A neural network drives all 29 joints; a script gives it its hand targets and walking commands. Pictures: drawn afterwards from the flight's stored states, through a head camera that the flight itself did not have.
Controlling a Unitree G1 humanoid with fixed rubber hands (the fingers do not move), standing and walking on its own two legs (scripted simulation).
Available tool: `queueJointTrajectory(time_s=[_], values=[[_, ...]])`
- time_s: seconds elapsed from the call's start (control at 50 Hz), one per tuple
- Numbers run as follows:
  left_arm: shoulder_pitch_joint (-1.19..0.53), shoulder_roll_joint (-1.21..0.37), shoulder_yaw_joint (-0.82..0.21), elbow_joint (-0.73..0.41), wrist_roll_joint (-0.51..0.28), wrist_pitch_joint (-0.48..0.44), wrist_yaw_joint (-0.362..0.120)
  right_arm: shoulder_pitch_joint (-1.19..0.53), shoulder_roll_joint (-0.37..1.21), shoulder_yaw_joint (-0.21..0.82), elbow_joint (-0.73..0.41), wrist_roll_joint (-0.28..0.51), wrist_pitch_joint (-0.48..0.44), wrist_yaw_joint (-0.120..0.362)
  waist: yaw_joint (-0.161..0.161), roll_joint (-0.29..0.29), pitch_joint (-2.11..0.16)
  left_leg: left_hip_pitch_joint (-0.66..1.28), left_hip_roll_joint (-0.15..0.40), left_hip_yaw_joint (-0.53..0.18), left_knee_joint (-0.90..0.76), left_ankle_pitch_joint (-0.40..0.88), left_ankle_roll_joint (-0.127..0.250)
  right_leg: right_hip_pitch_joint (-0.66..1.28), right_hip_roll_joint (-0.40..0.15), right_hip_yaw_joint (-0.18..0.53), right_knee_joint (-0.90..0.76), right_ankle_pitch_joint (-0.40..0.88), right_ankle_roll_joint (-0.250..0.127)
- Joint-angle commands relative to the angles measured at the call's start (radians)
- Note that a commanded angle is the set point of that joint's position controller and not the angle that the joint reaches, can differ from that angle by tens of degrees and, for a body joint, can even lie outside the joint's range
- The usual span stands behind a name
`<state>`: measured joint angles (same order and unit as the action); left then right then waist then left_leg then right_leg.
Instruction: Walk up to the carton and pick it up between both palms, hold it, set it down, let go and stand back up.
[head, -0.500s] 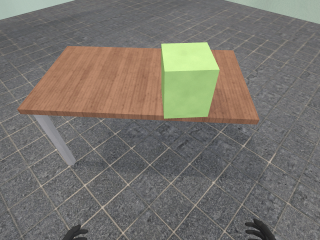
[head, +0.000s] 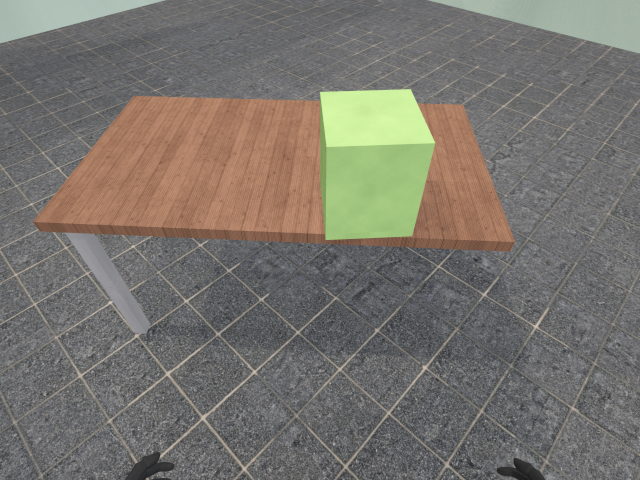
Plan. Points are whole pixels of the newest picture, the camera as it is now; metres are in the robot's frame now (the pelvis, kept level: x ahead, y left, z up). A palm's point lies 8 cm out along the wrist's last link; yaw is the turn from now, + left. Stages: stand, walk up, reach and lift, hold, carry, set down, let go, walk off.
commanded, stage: stand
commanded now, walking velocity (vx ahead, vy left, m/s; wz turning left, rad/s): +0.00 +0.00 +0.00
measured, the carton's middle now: (367, 166) +0.77 -0.07 -0.06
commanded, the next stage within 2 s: none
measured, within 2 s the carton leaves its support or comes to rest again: neither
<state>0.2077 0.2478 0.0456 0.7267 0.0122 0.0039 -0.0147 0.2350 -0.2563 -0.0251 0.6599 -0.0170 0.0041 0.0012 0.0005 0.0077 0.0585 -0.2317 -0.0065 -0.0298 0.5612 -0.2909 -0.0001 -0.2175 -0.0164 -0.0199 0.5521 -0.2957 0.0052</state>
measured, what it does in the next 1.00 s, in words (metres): stands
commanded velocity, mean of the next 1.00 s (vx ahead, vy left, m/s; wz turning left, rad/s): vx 0.00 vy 0.00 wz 0.00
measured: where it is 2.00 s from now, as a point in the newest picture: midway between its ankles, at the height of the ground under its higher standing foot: outside the picture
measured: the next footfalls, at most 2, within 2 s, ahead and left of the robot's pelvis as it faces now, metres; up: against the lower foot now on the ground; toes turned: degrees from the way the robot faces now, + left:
none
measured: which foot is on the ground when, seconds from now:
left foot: down 0.00-1.00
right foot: down 0.00-1.00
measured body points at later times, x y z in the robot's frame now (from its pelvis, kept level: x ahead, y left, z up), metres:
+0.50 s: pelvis +0.00 +0.00 +0.00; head +0.01 -0.01 +0.45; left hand +0.12 +0.27 -0.11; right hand +0.13 -0.26 -0.10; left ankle +0.01 +0.12 -0.73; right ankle +0.00 -0.12 -0.73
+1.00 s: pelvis +0.00 +0.00 +0.01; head +0.01 -0.01 +0.46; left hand +0.11 +0.27 -0.11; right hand +0.12 -0.27 -0.11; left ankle +0.01 +0.12 -0.73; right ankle +0.00 -0.12 -0.73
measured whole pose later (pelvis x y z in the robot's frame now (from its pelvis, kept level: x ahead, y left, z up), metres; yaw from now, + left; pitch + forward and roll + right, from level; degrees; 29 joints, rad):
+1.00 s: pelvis +0.00 +0.00 +0.01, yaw +0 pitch -3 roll +0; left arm 0.20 0.28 0.04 0.81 0.01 0.00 -0.01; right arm 0.22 -0.29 -0.01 0.76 -0.01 0.00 -0.01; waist 0.00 0.01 0.06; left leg -0.18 -0.01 -0.03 0.46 -0.24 0.00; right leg -0.17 -0.02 -0.02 0.47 -0.25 0.01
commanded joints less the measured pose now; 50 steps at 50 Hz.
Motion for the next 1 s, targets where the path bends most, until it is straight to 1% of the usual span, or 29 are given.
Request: queueJointTrajectory(time_s=[0.0, 0.06, 0.12, 0.18, 0.2, 0.22, 0.28, 0.3, 0.32, 0.34, 0.36, 0.38, 0.4, 0.44, 0.5, 0.52, 0.56, 0.62, 0.66, 0.7, 0.72, 0.78, 0.82, 0.84, 0.9, 0.92, 0.94, 0.96, 0.98], values=[[-0.039, 0.129, 0.036, -0.083, 0.001, -0.023, 0.006, -0.038, -0.114, -0.036, -0.082, 0.003, -0.027, -0.003, 0.001, 0.001, -0.086, 0.021, 0.066, -0.08, -0.09, 0.144, 0.035, 0.019, -0.064, 0.089, -0.096, 0.123, -0.044], [-0.029, 0.141, 0.037, -0.063, 0.002, -0.026, 0.009, -0.034, -0.133, -0.041, -0.068, 0.0, -0.032, -0.01, 0.006, -0.006, -0.056, -0.001, 0.07, -0.094, -0.109, 0.143, 0.036, 0.015, -0.063, 0.086, -0.103, 0.106, -0.045], [-0.032, 0.134, 0.033, -0.065, -0.003, -0.019, 0.01, -0.038, -0.126, -0.037, -0.068, 0.005, -0.028, -0.009, 0.003, 0.037, -0.05, 0.005, 0.071, -0.081, -0.108, 0.132, 0.039, 0.011, -0.068, 0.1, -0.113, 0.114, -0.043], [-0.022, 0.151, 0.038, -0.052, -0.003, -0.02, 0.01, -0.03, -0.125, -0.036, -0.058, 0.002, -0.028, -0.01, -0.003, -0.015, -0.069, 0.027, 0.079, -0.097, -0.114, 0.13, 0.042, 0.009, -0.061, 0.088, -0.117, 0.119, -0.04], [-0.029, 0.132, 0.031, -0.057, -0.008, -0.018, 0.005, -0.047, -0.14, -0.038, -0.067, 0.0, -0.026, -0.011, 0.009, 0.015, -0.063, -0.005, 0.078, -0.1, -0.127, 0.112, 0.041, 0.023, -0.055, 0.084, -0.118, 0.096, -0.035], [-0.035, 0.125, 0.028, -0.055, 0.0, -0.02, 0.007, -0.048, -0.139, -0.039, -0.065, 0.002, -0.029, -0.007, -0.002, -0.027, -0.083, 0.016, 0.074, -0.098, -0.123, 0.103, 0.041, 0.02, -0.055, 0.081, -0.114, 0.11, -0.037], [-0.009, 0.133, 0.032, -0.033, -0.001, -0.023, 0.01, -0.022, -0.143, -0.038, -0.042, -0.002, -0.031, -0.011, 0.01, 0.007, -0.062, 0.023, 0.073, -0.092, -0.124, 0.144, 0.036, 0.024, -0.062, 0.087, -0.116, 0.11, -0.043], [-0.019, 0.154, 0.034, -0.046, -0.003, -0.022, 0.009, -0.047, -0.154, -0.043, -0.054, 0.003, -0.032, -0.007, 0.004, -0.005, -0.085, 0.035, 0.077, -0.092, -0.12, 0.148, 0.039, 0.015, -0.062, 0.086, -0.119, 0.125, -0.04], [-0.03, 0.135, 0.029, -0.044, -0.003, -0.023, 0.007, -0.042, -0.153, -0.04, -0.049, 0.001, -0.036, -0.008, 0.0, 0.014, -0.085, 0.021, 0.081, -0.096, -0.124, 0.145, 0.044, 0.038, -0.065, 0.085, -0.115, 0.134, -0.042], [-0.038, 0.148, 0.033, -0.044, -0.003, -0.024, 0.007, -0.054, -0.139, -0.039, -0.046, 0.003, -0.035, -0.007, 0.003, 0.001, -0.08, 0.041, 0.073, -0.088, -0.118, 0.164, 0.039, 0.012, -0.07, 0.09, -0.124, 0.128, -0.046], [-0.021, 0.152, 0.032, -0.038, -0.002, -0.023, 0.007, -0.028, -0.142, -0.038, -0.039, 0.0, -0.032, -0.01, 0.003, -0.041, -0.087, 0.049, 0.075, -0.088, -0.113, 0.158, 0.037, 0.025, -0.069, 0.085, -0.132, 0.128, -0.045], [-0.04, 0.129, 0.025, -0.042, -0.004, -0.025, 0.006, -0.032, -0.139, -0.039, -0.038, 0.004, -0.031, -0.01, -0.005, -0.011, -0.08, 0.051, 0.074, -0.079, -0.117, 0.154, 0.037, 0.009, -0.075, 0.096, -0.131, 0.14, -0.046], [-0.042, 0.156, 0.033, -0.041, -0.003, -0.024, 0.006, -0.056, -0.132, -0.032, -0.046, 0.002, -0.027, -0.006, 0.005, -0.032, -0.071, 0.038, 0.069, -0.085, -0.119, 0.133, 0.038, 0.007, -0.069, 0.093, -0.139, 0.105, -0.046], [-0.031, 0.149, 0.031, -0.033, -0.006, -0.022, 0.009, -0.061, -0.143, -0.034, -0.041, 0.001, -0.027, -0.007, 0.006, 0.01, -0.067, 0.009, 0.069, -0.085, -0.133, 0.117, 0.037, 0.04, -0.069, 0.091, -0.137, 0.118, -0.037], [-0.041, 0.158, 0.027, -0.037, -0.004, -0.022, 0.006, -0.05, -0.147, -0.033, -0.027, 0.0, -0.023, -0.006, 0.004, -0.007, -0.058, 0.042, 0.065, -0.074, -0.131, 0.137, 0.03, 0.001, -0.078, 0.104, -0.151, 0.107, -0.044], [-0.037, 0.162, 0.035, -0.031, -0.002, -0.023, 0.008, -0.039, -0.163, -0.039, -0.026, 0.003, -0.026, -0.007, 0.002, 0.017, -0.073, 0.047, 0.074, -0.082, -0.127, 0.141, 0.034, 0.023, -0.076, 0.106, -0.147, 0.117, -0.045], [-0.013, 0.157, 0.031, -0.015, -0.005, -0.026, 0.012, -0.03, -0.159, -0.038, -0.015, 0.002, -0.031, -0.01, 0.004, -0.014, -0.07, 0.061, 0.087, -0.095, -0.124, 0.208, 0.042, 0.026, -0.072, 0.092, -0.139, 0.158, -0.043], [-0.011, 0.157, 0.028, -0.013, -0.007, -0.023, 0.012, -0.033, -0.151, -0.035, -0.007, 0.003, -0.028, -0.011, 0.009, 0.009, -0.096, 0.063, 0.072, -0.08, -0.122, 0.195, 0.031, 0.051, -0.079, 0.099, -0.136, 0.18, -0.046], [-0.023, 0.162, 0.03, -0.009, -0.009, -0.019, 0.014, -0.03, -0.154, -0.032, -0.007, 0.002, -0.023, -0.013, 0.004, -0.02, -0.043, 0.048, 0.073, -0.082, -0.138, 0.18, 0.027, 0.017, -0.077, 0.098, -0.153, 0.139, -0.046], [-0.035, 0.156, 0.026, -0.01, -0.008, -0.018, 0.014, -0.057, -0.154, -0.031, -0.009, 0.003, -0.025, -0.011, 0.004, 0.018, -0.063, 0.056, 0.077, -0.083, -0.135, 0.173, 0.033, 0.031, -0.083, 0.104, -0.156, 0.141, -0.05], [-0.037, 0.187, 0.032, -0.01, -0.002, -0.021, 0.012, -0.041, -0.153, -0.032, 0.002, 0.004, -0.023, -0.013, 0.0, -0.015, -0.059, 0.066, 0.072, -0.086, -0.141, 0.168, 0.029, 0.012, -0.084, 0.108, -0.165, 0.105, -0.055], [-0.036, 0.178, 0.029, 0.002, -0.006, -0.019, 0.01, -0.033, -0.161, -0.032, 0.009, 0.003, -0.023, -0.012, 0.001, -0.022, -0.052, 0.066, 0.079, -0.086, -0.145, 0.19, 0.029, 0.035, -0.08, 0.101, -0.164, 0.144, -0.05], [-0.028, 0.181, 0.029, 0.006, -0.005, -0.019, 0.014, -0.054, -0.154, -0.026, 0.004, 0.002, -0.024, -0.015, 0.013, 0.008, -0.035, 0.037, 0.081, -0.091, -0.162, 0.16, 0.033, 0.045, -0.079, 0.102, -0.166, 0.129, -0.044], [-0.04, 0.175, 0.03, 0.009, -0.006, -0.017, 0.011, -0.062, -0.162, -0.03, 0.007, 0.005, -0.025, -0.012, 0.005, -0.011, -0.051, 0.056, 0.078, -0.086, -0.158, 0.154, 0.032, 0.039, -0.081, 0.108, -0.172, 0.139, -0.047], [-0.055, 0.182, 0.029, 0.001, -0.003, -0.019, 0.012, -0.047, -0.183, -0.035, 0.018, 0.0, -0.023, -0.015, 0.006, 0.001, -0.078, 0.087, 0.076, -0.079, -0.156, 0.164, 0.028, 0.038, -0.084, 0.106, -0.177, 0.117, -0.047], [-0.062, 0.205, 0.033, -0.003, -0.004, -0.023, 0.015, -0.029, -0.192, -0.037, 0.022, 0.006, -0.024, -0.017, -0.007, -0.024, -0.067, 0.074, 0.085, -0.094, -0.167, 0.166, 0.029, 0.039, -0.085, 0.108, -0.173, 0.123, -0.047], [-0.037, 0.167, 0.023, 0.013, -0.01, -0.023, 0.012, -0.053, -0.189, -0.034, 0.026, 0.002, -0.026, -0.016, 0.013, 0.0, -0.052, 0.047, 0.087, -0.096, -0.168, 0.17, 0.035, 0.051, -0.075, 0.095, -0.169, 0.141, -0.043], [-0.007, 0.187, 0.029, 0.026, -0.007, -0.023, 0.016, -0.039, -0.171, -0.029, 0.03, 0.004, -0.027, -0.014, 0.012, -0.037, -0.075, 0.071, 0.084, -0.094, -0.167, 0.163, 0.035, 0.057, -0.072, 0.09, -0.169, 0.146, -0.038], [-0.014, 0.204, 0.035, 0.024, -0.006, -0.021, 0.015, -0.034, -0.174, -0.03, 0.035, 0.005, -0.028, -0.015, 0.008, -0.009, -0.06, 0.071, 0.083, -0.092, -0.168, 0.17, 0.033, 0.044, -0.077, 0.102, -0.17, 0.141, -0.045]])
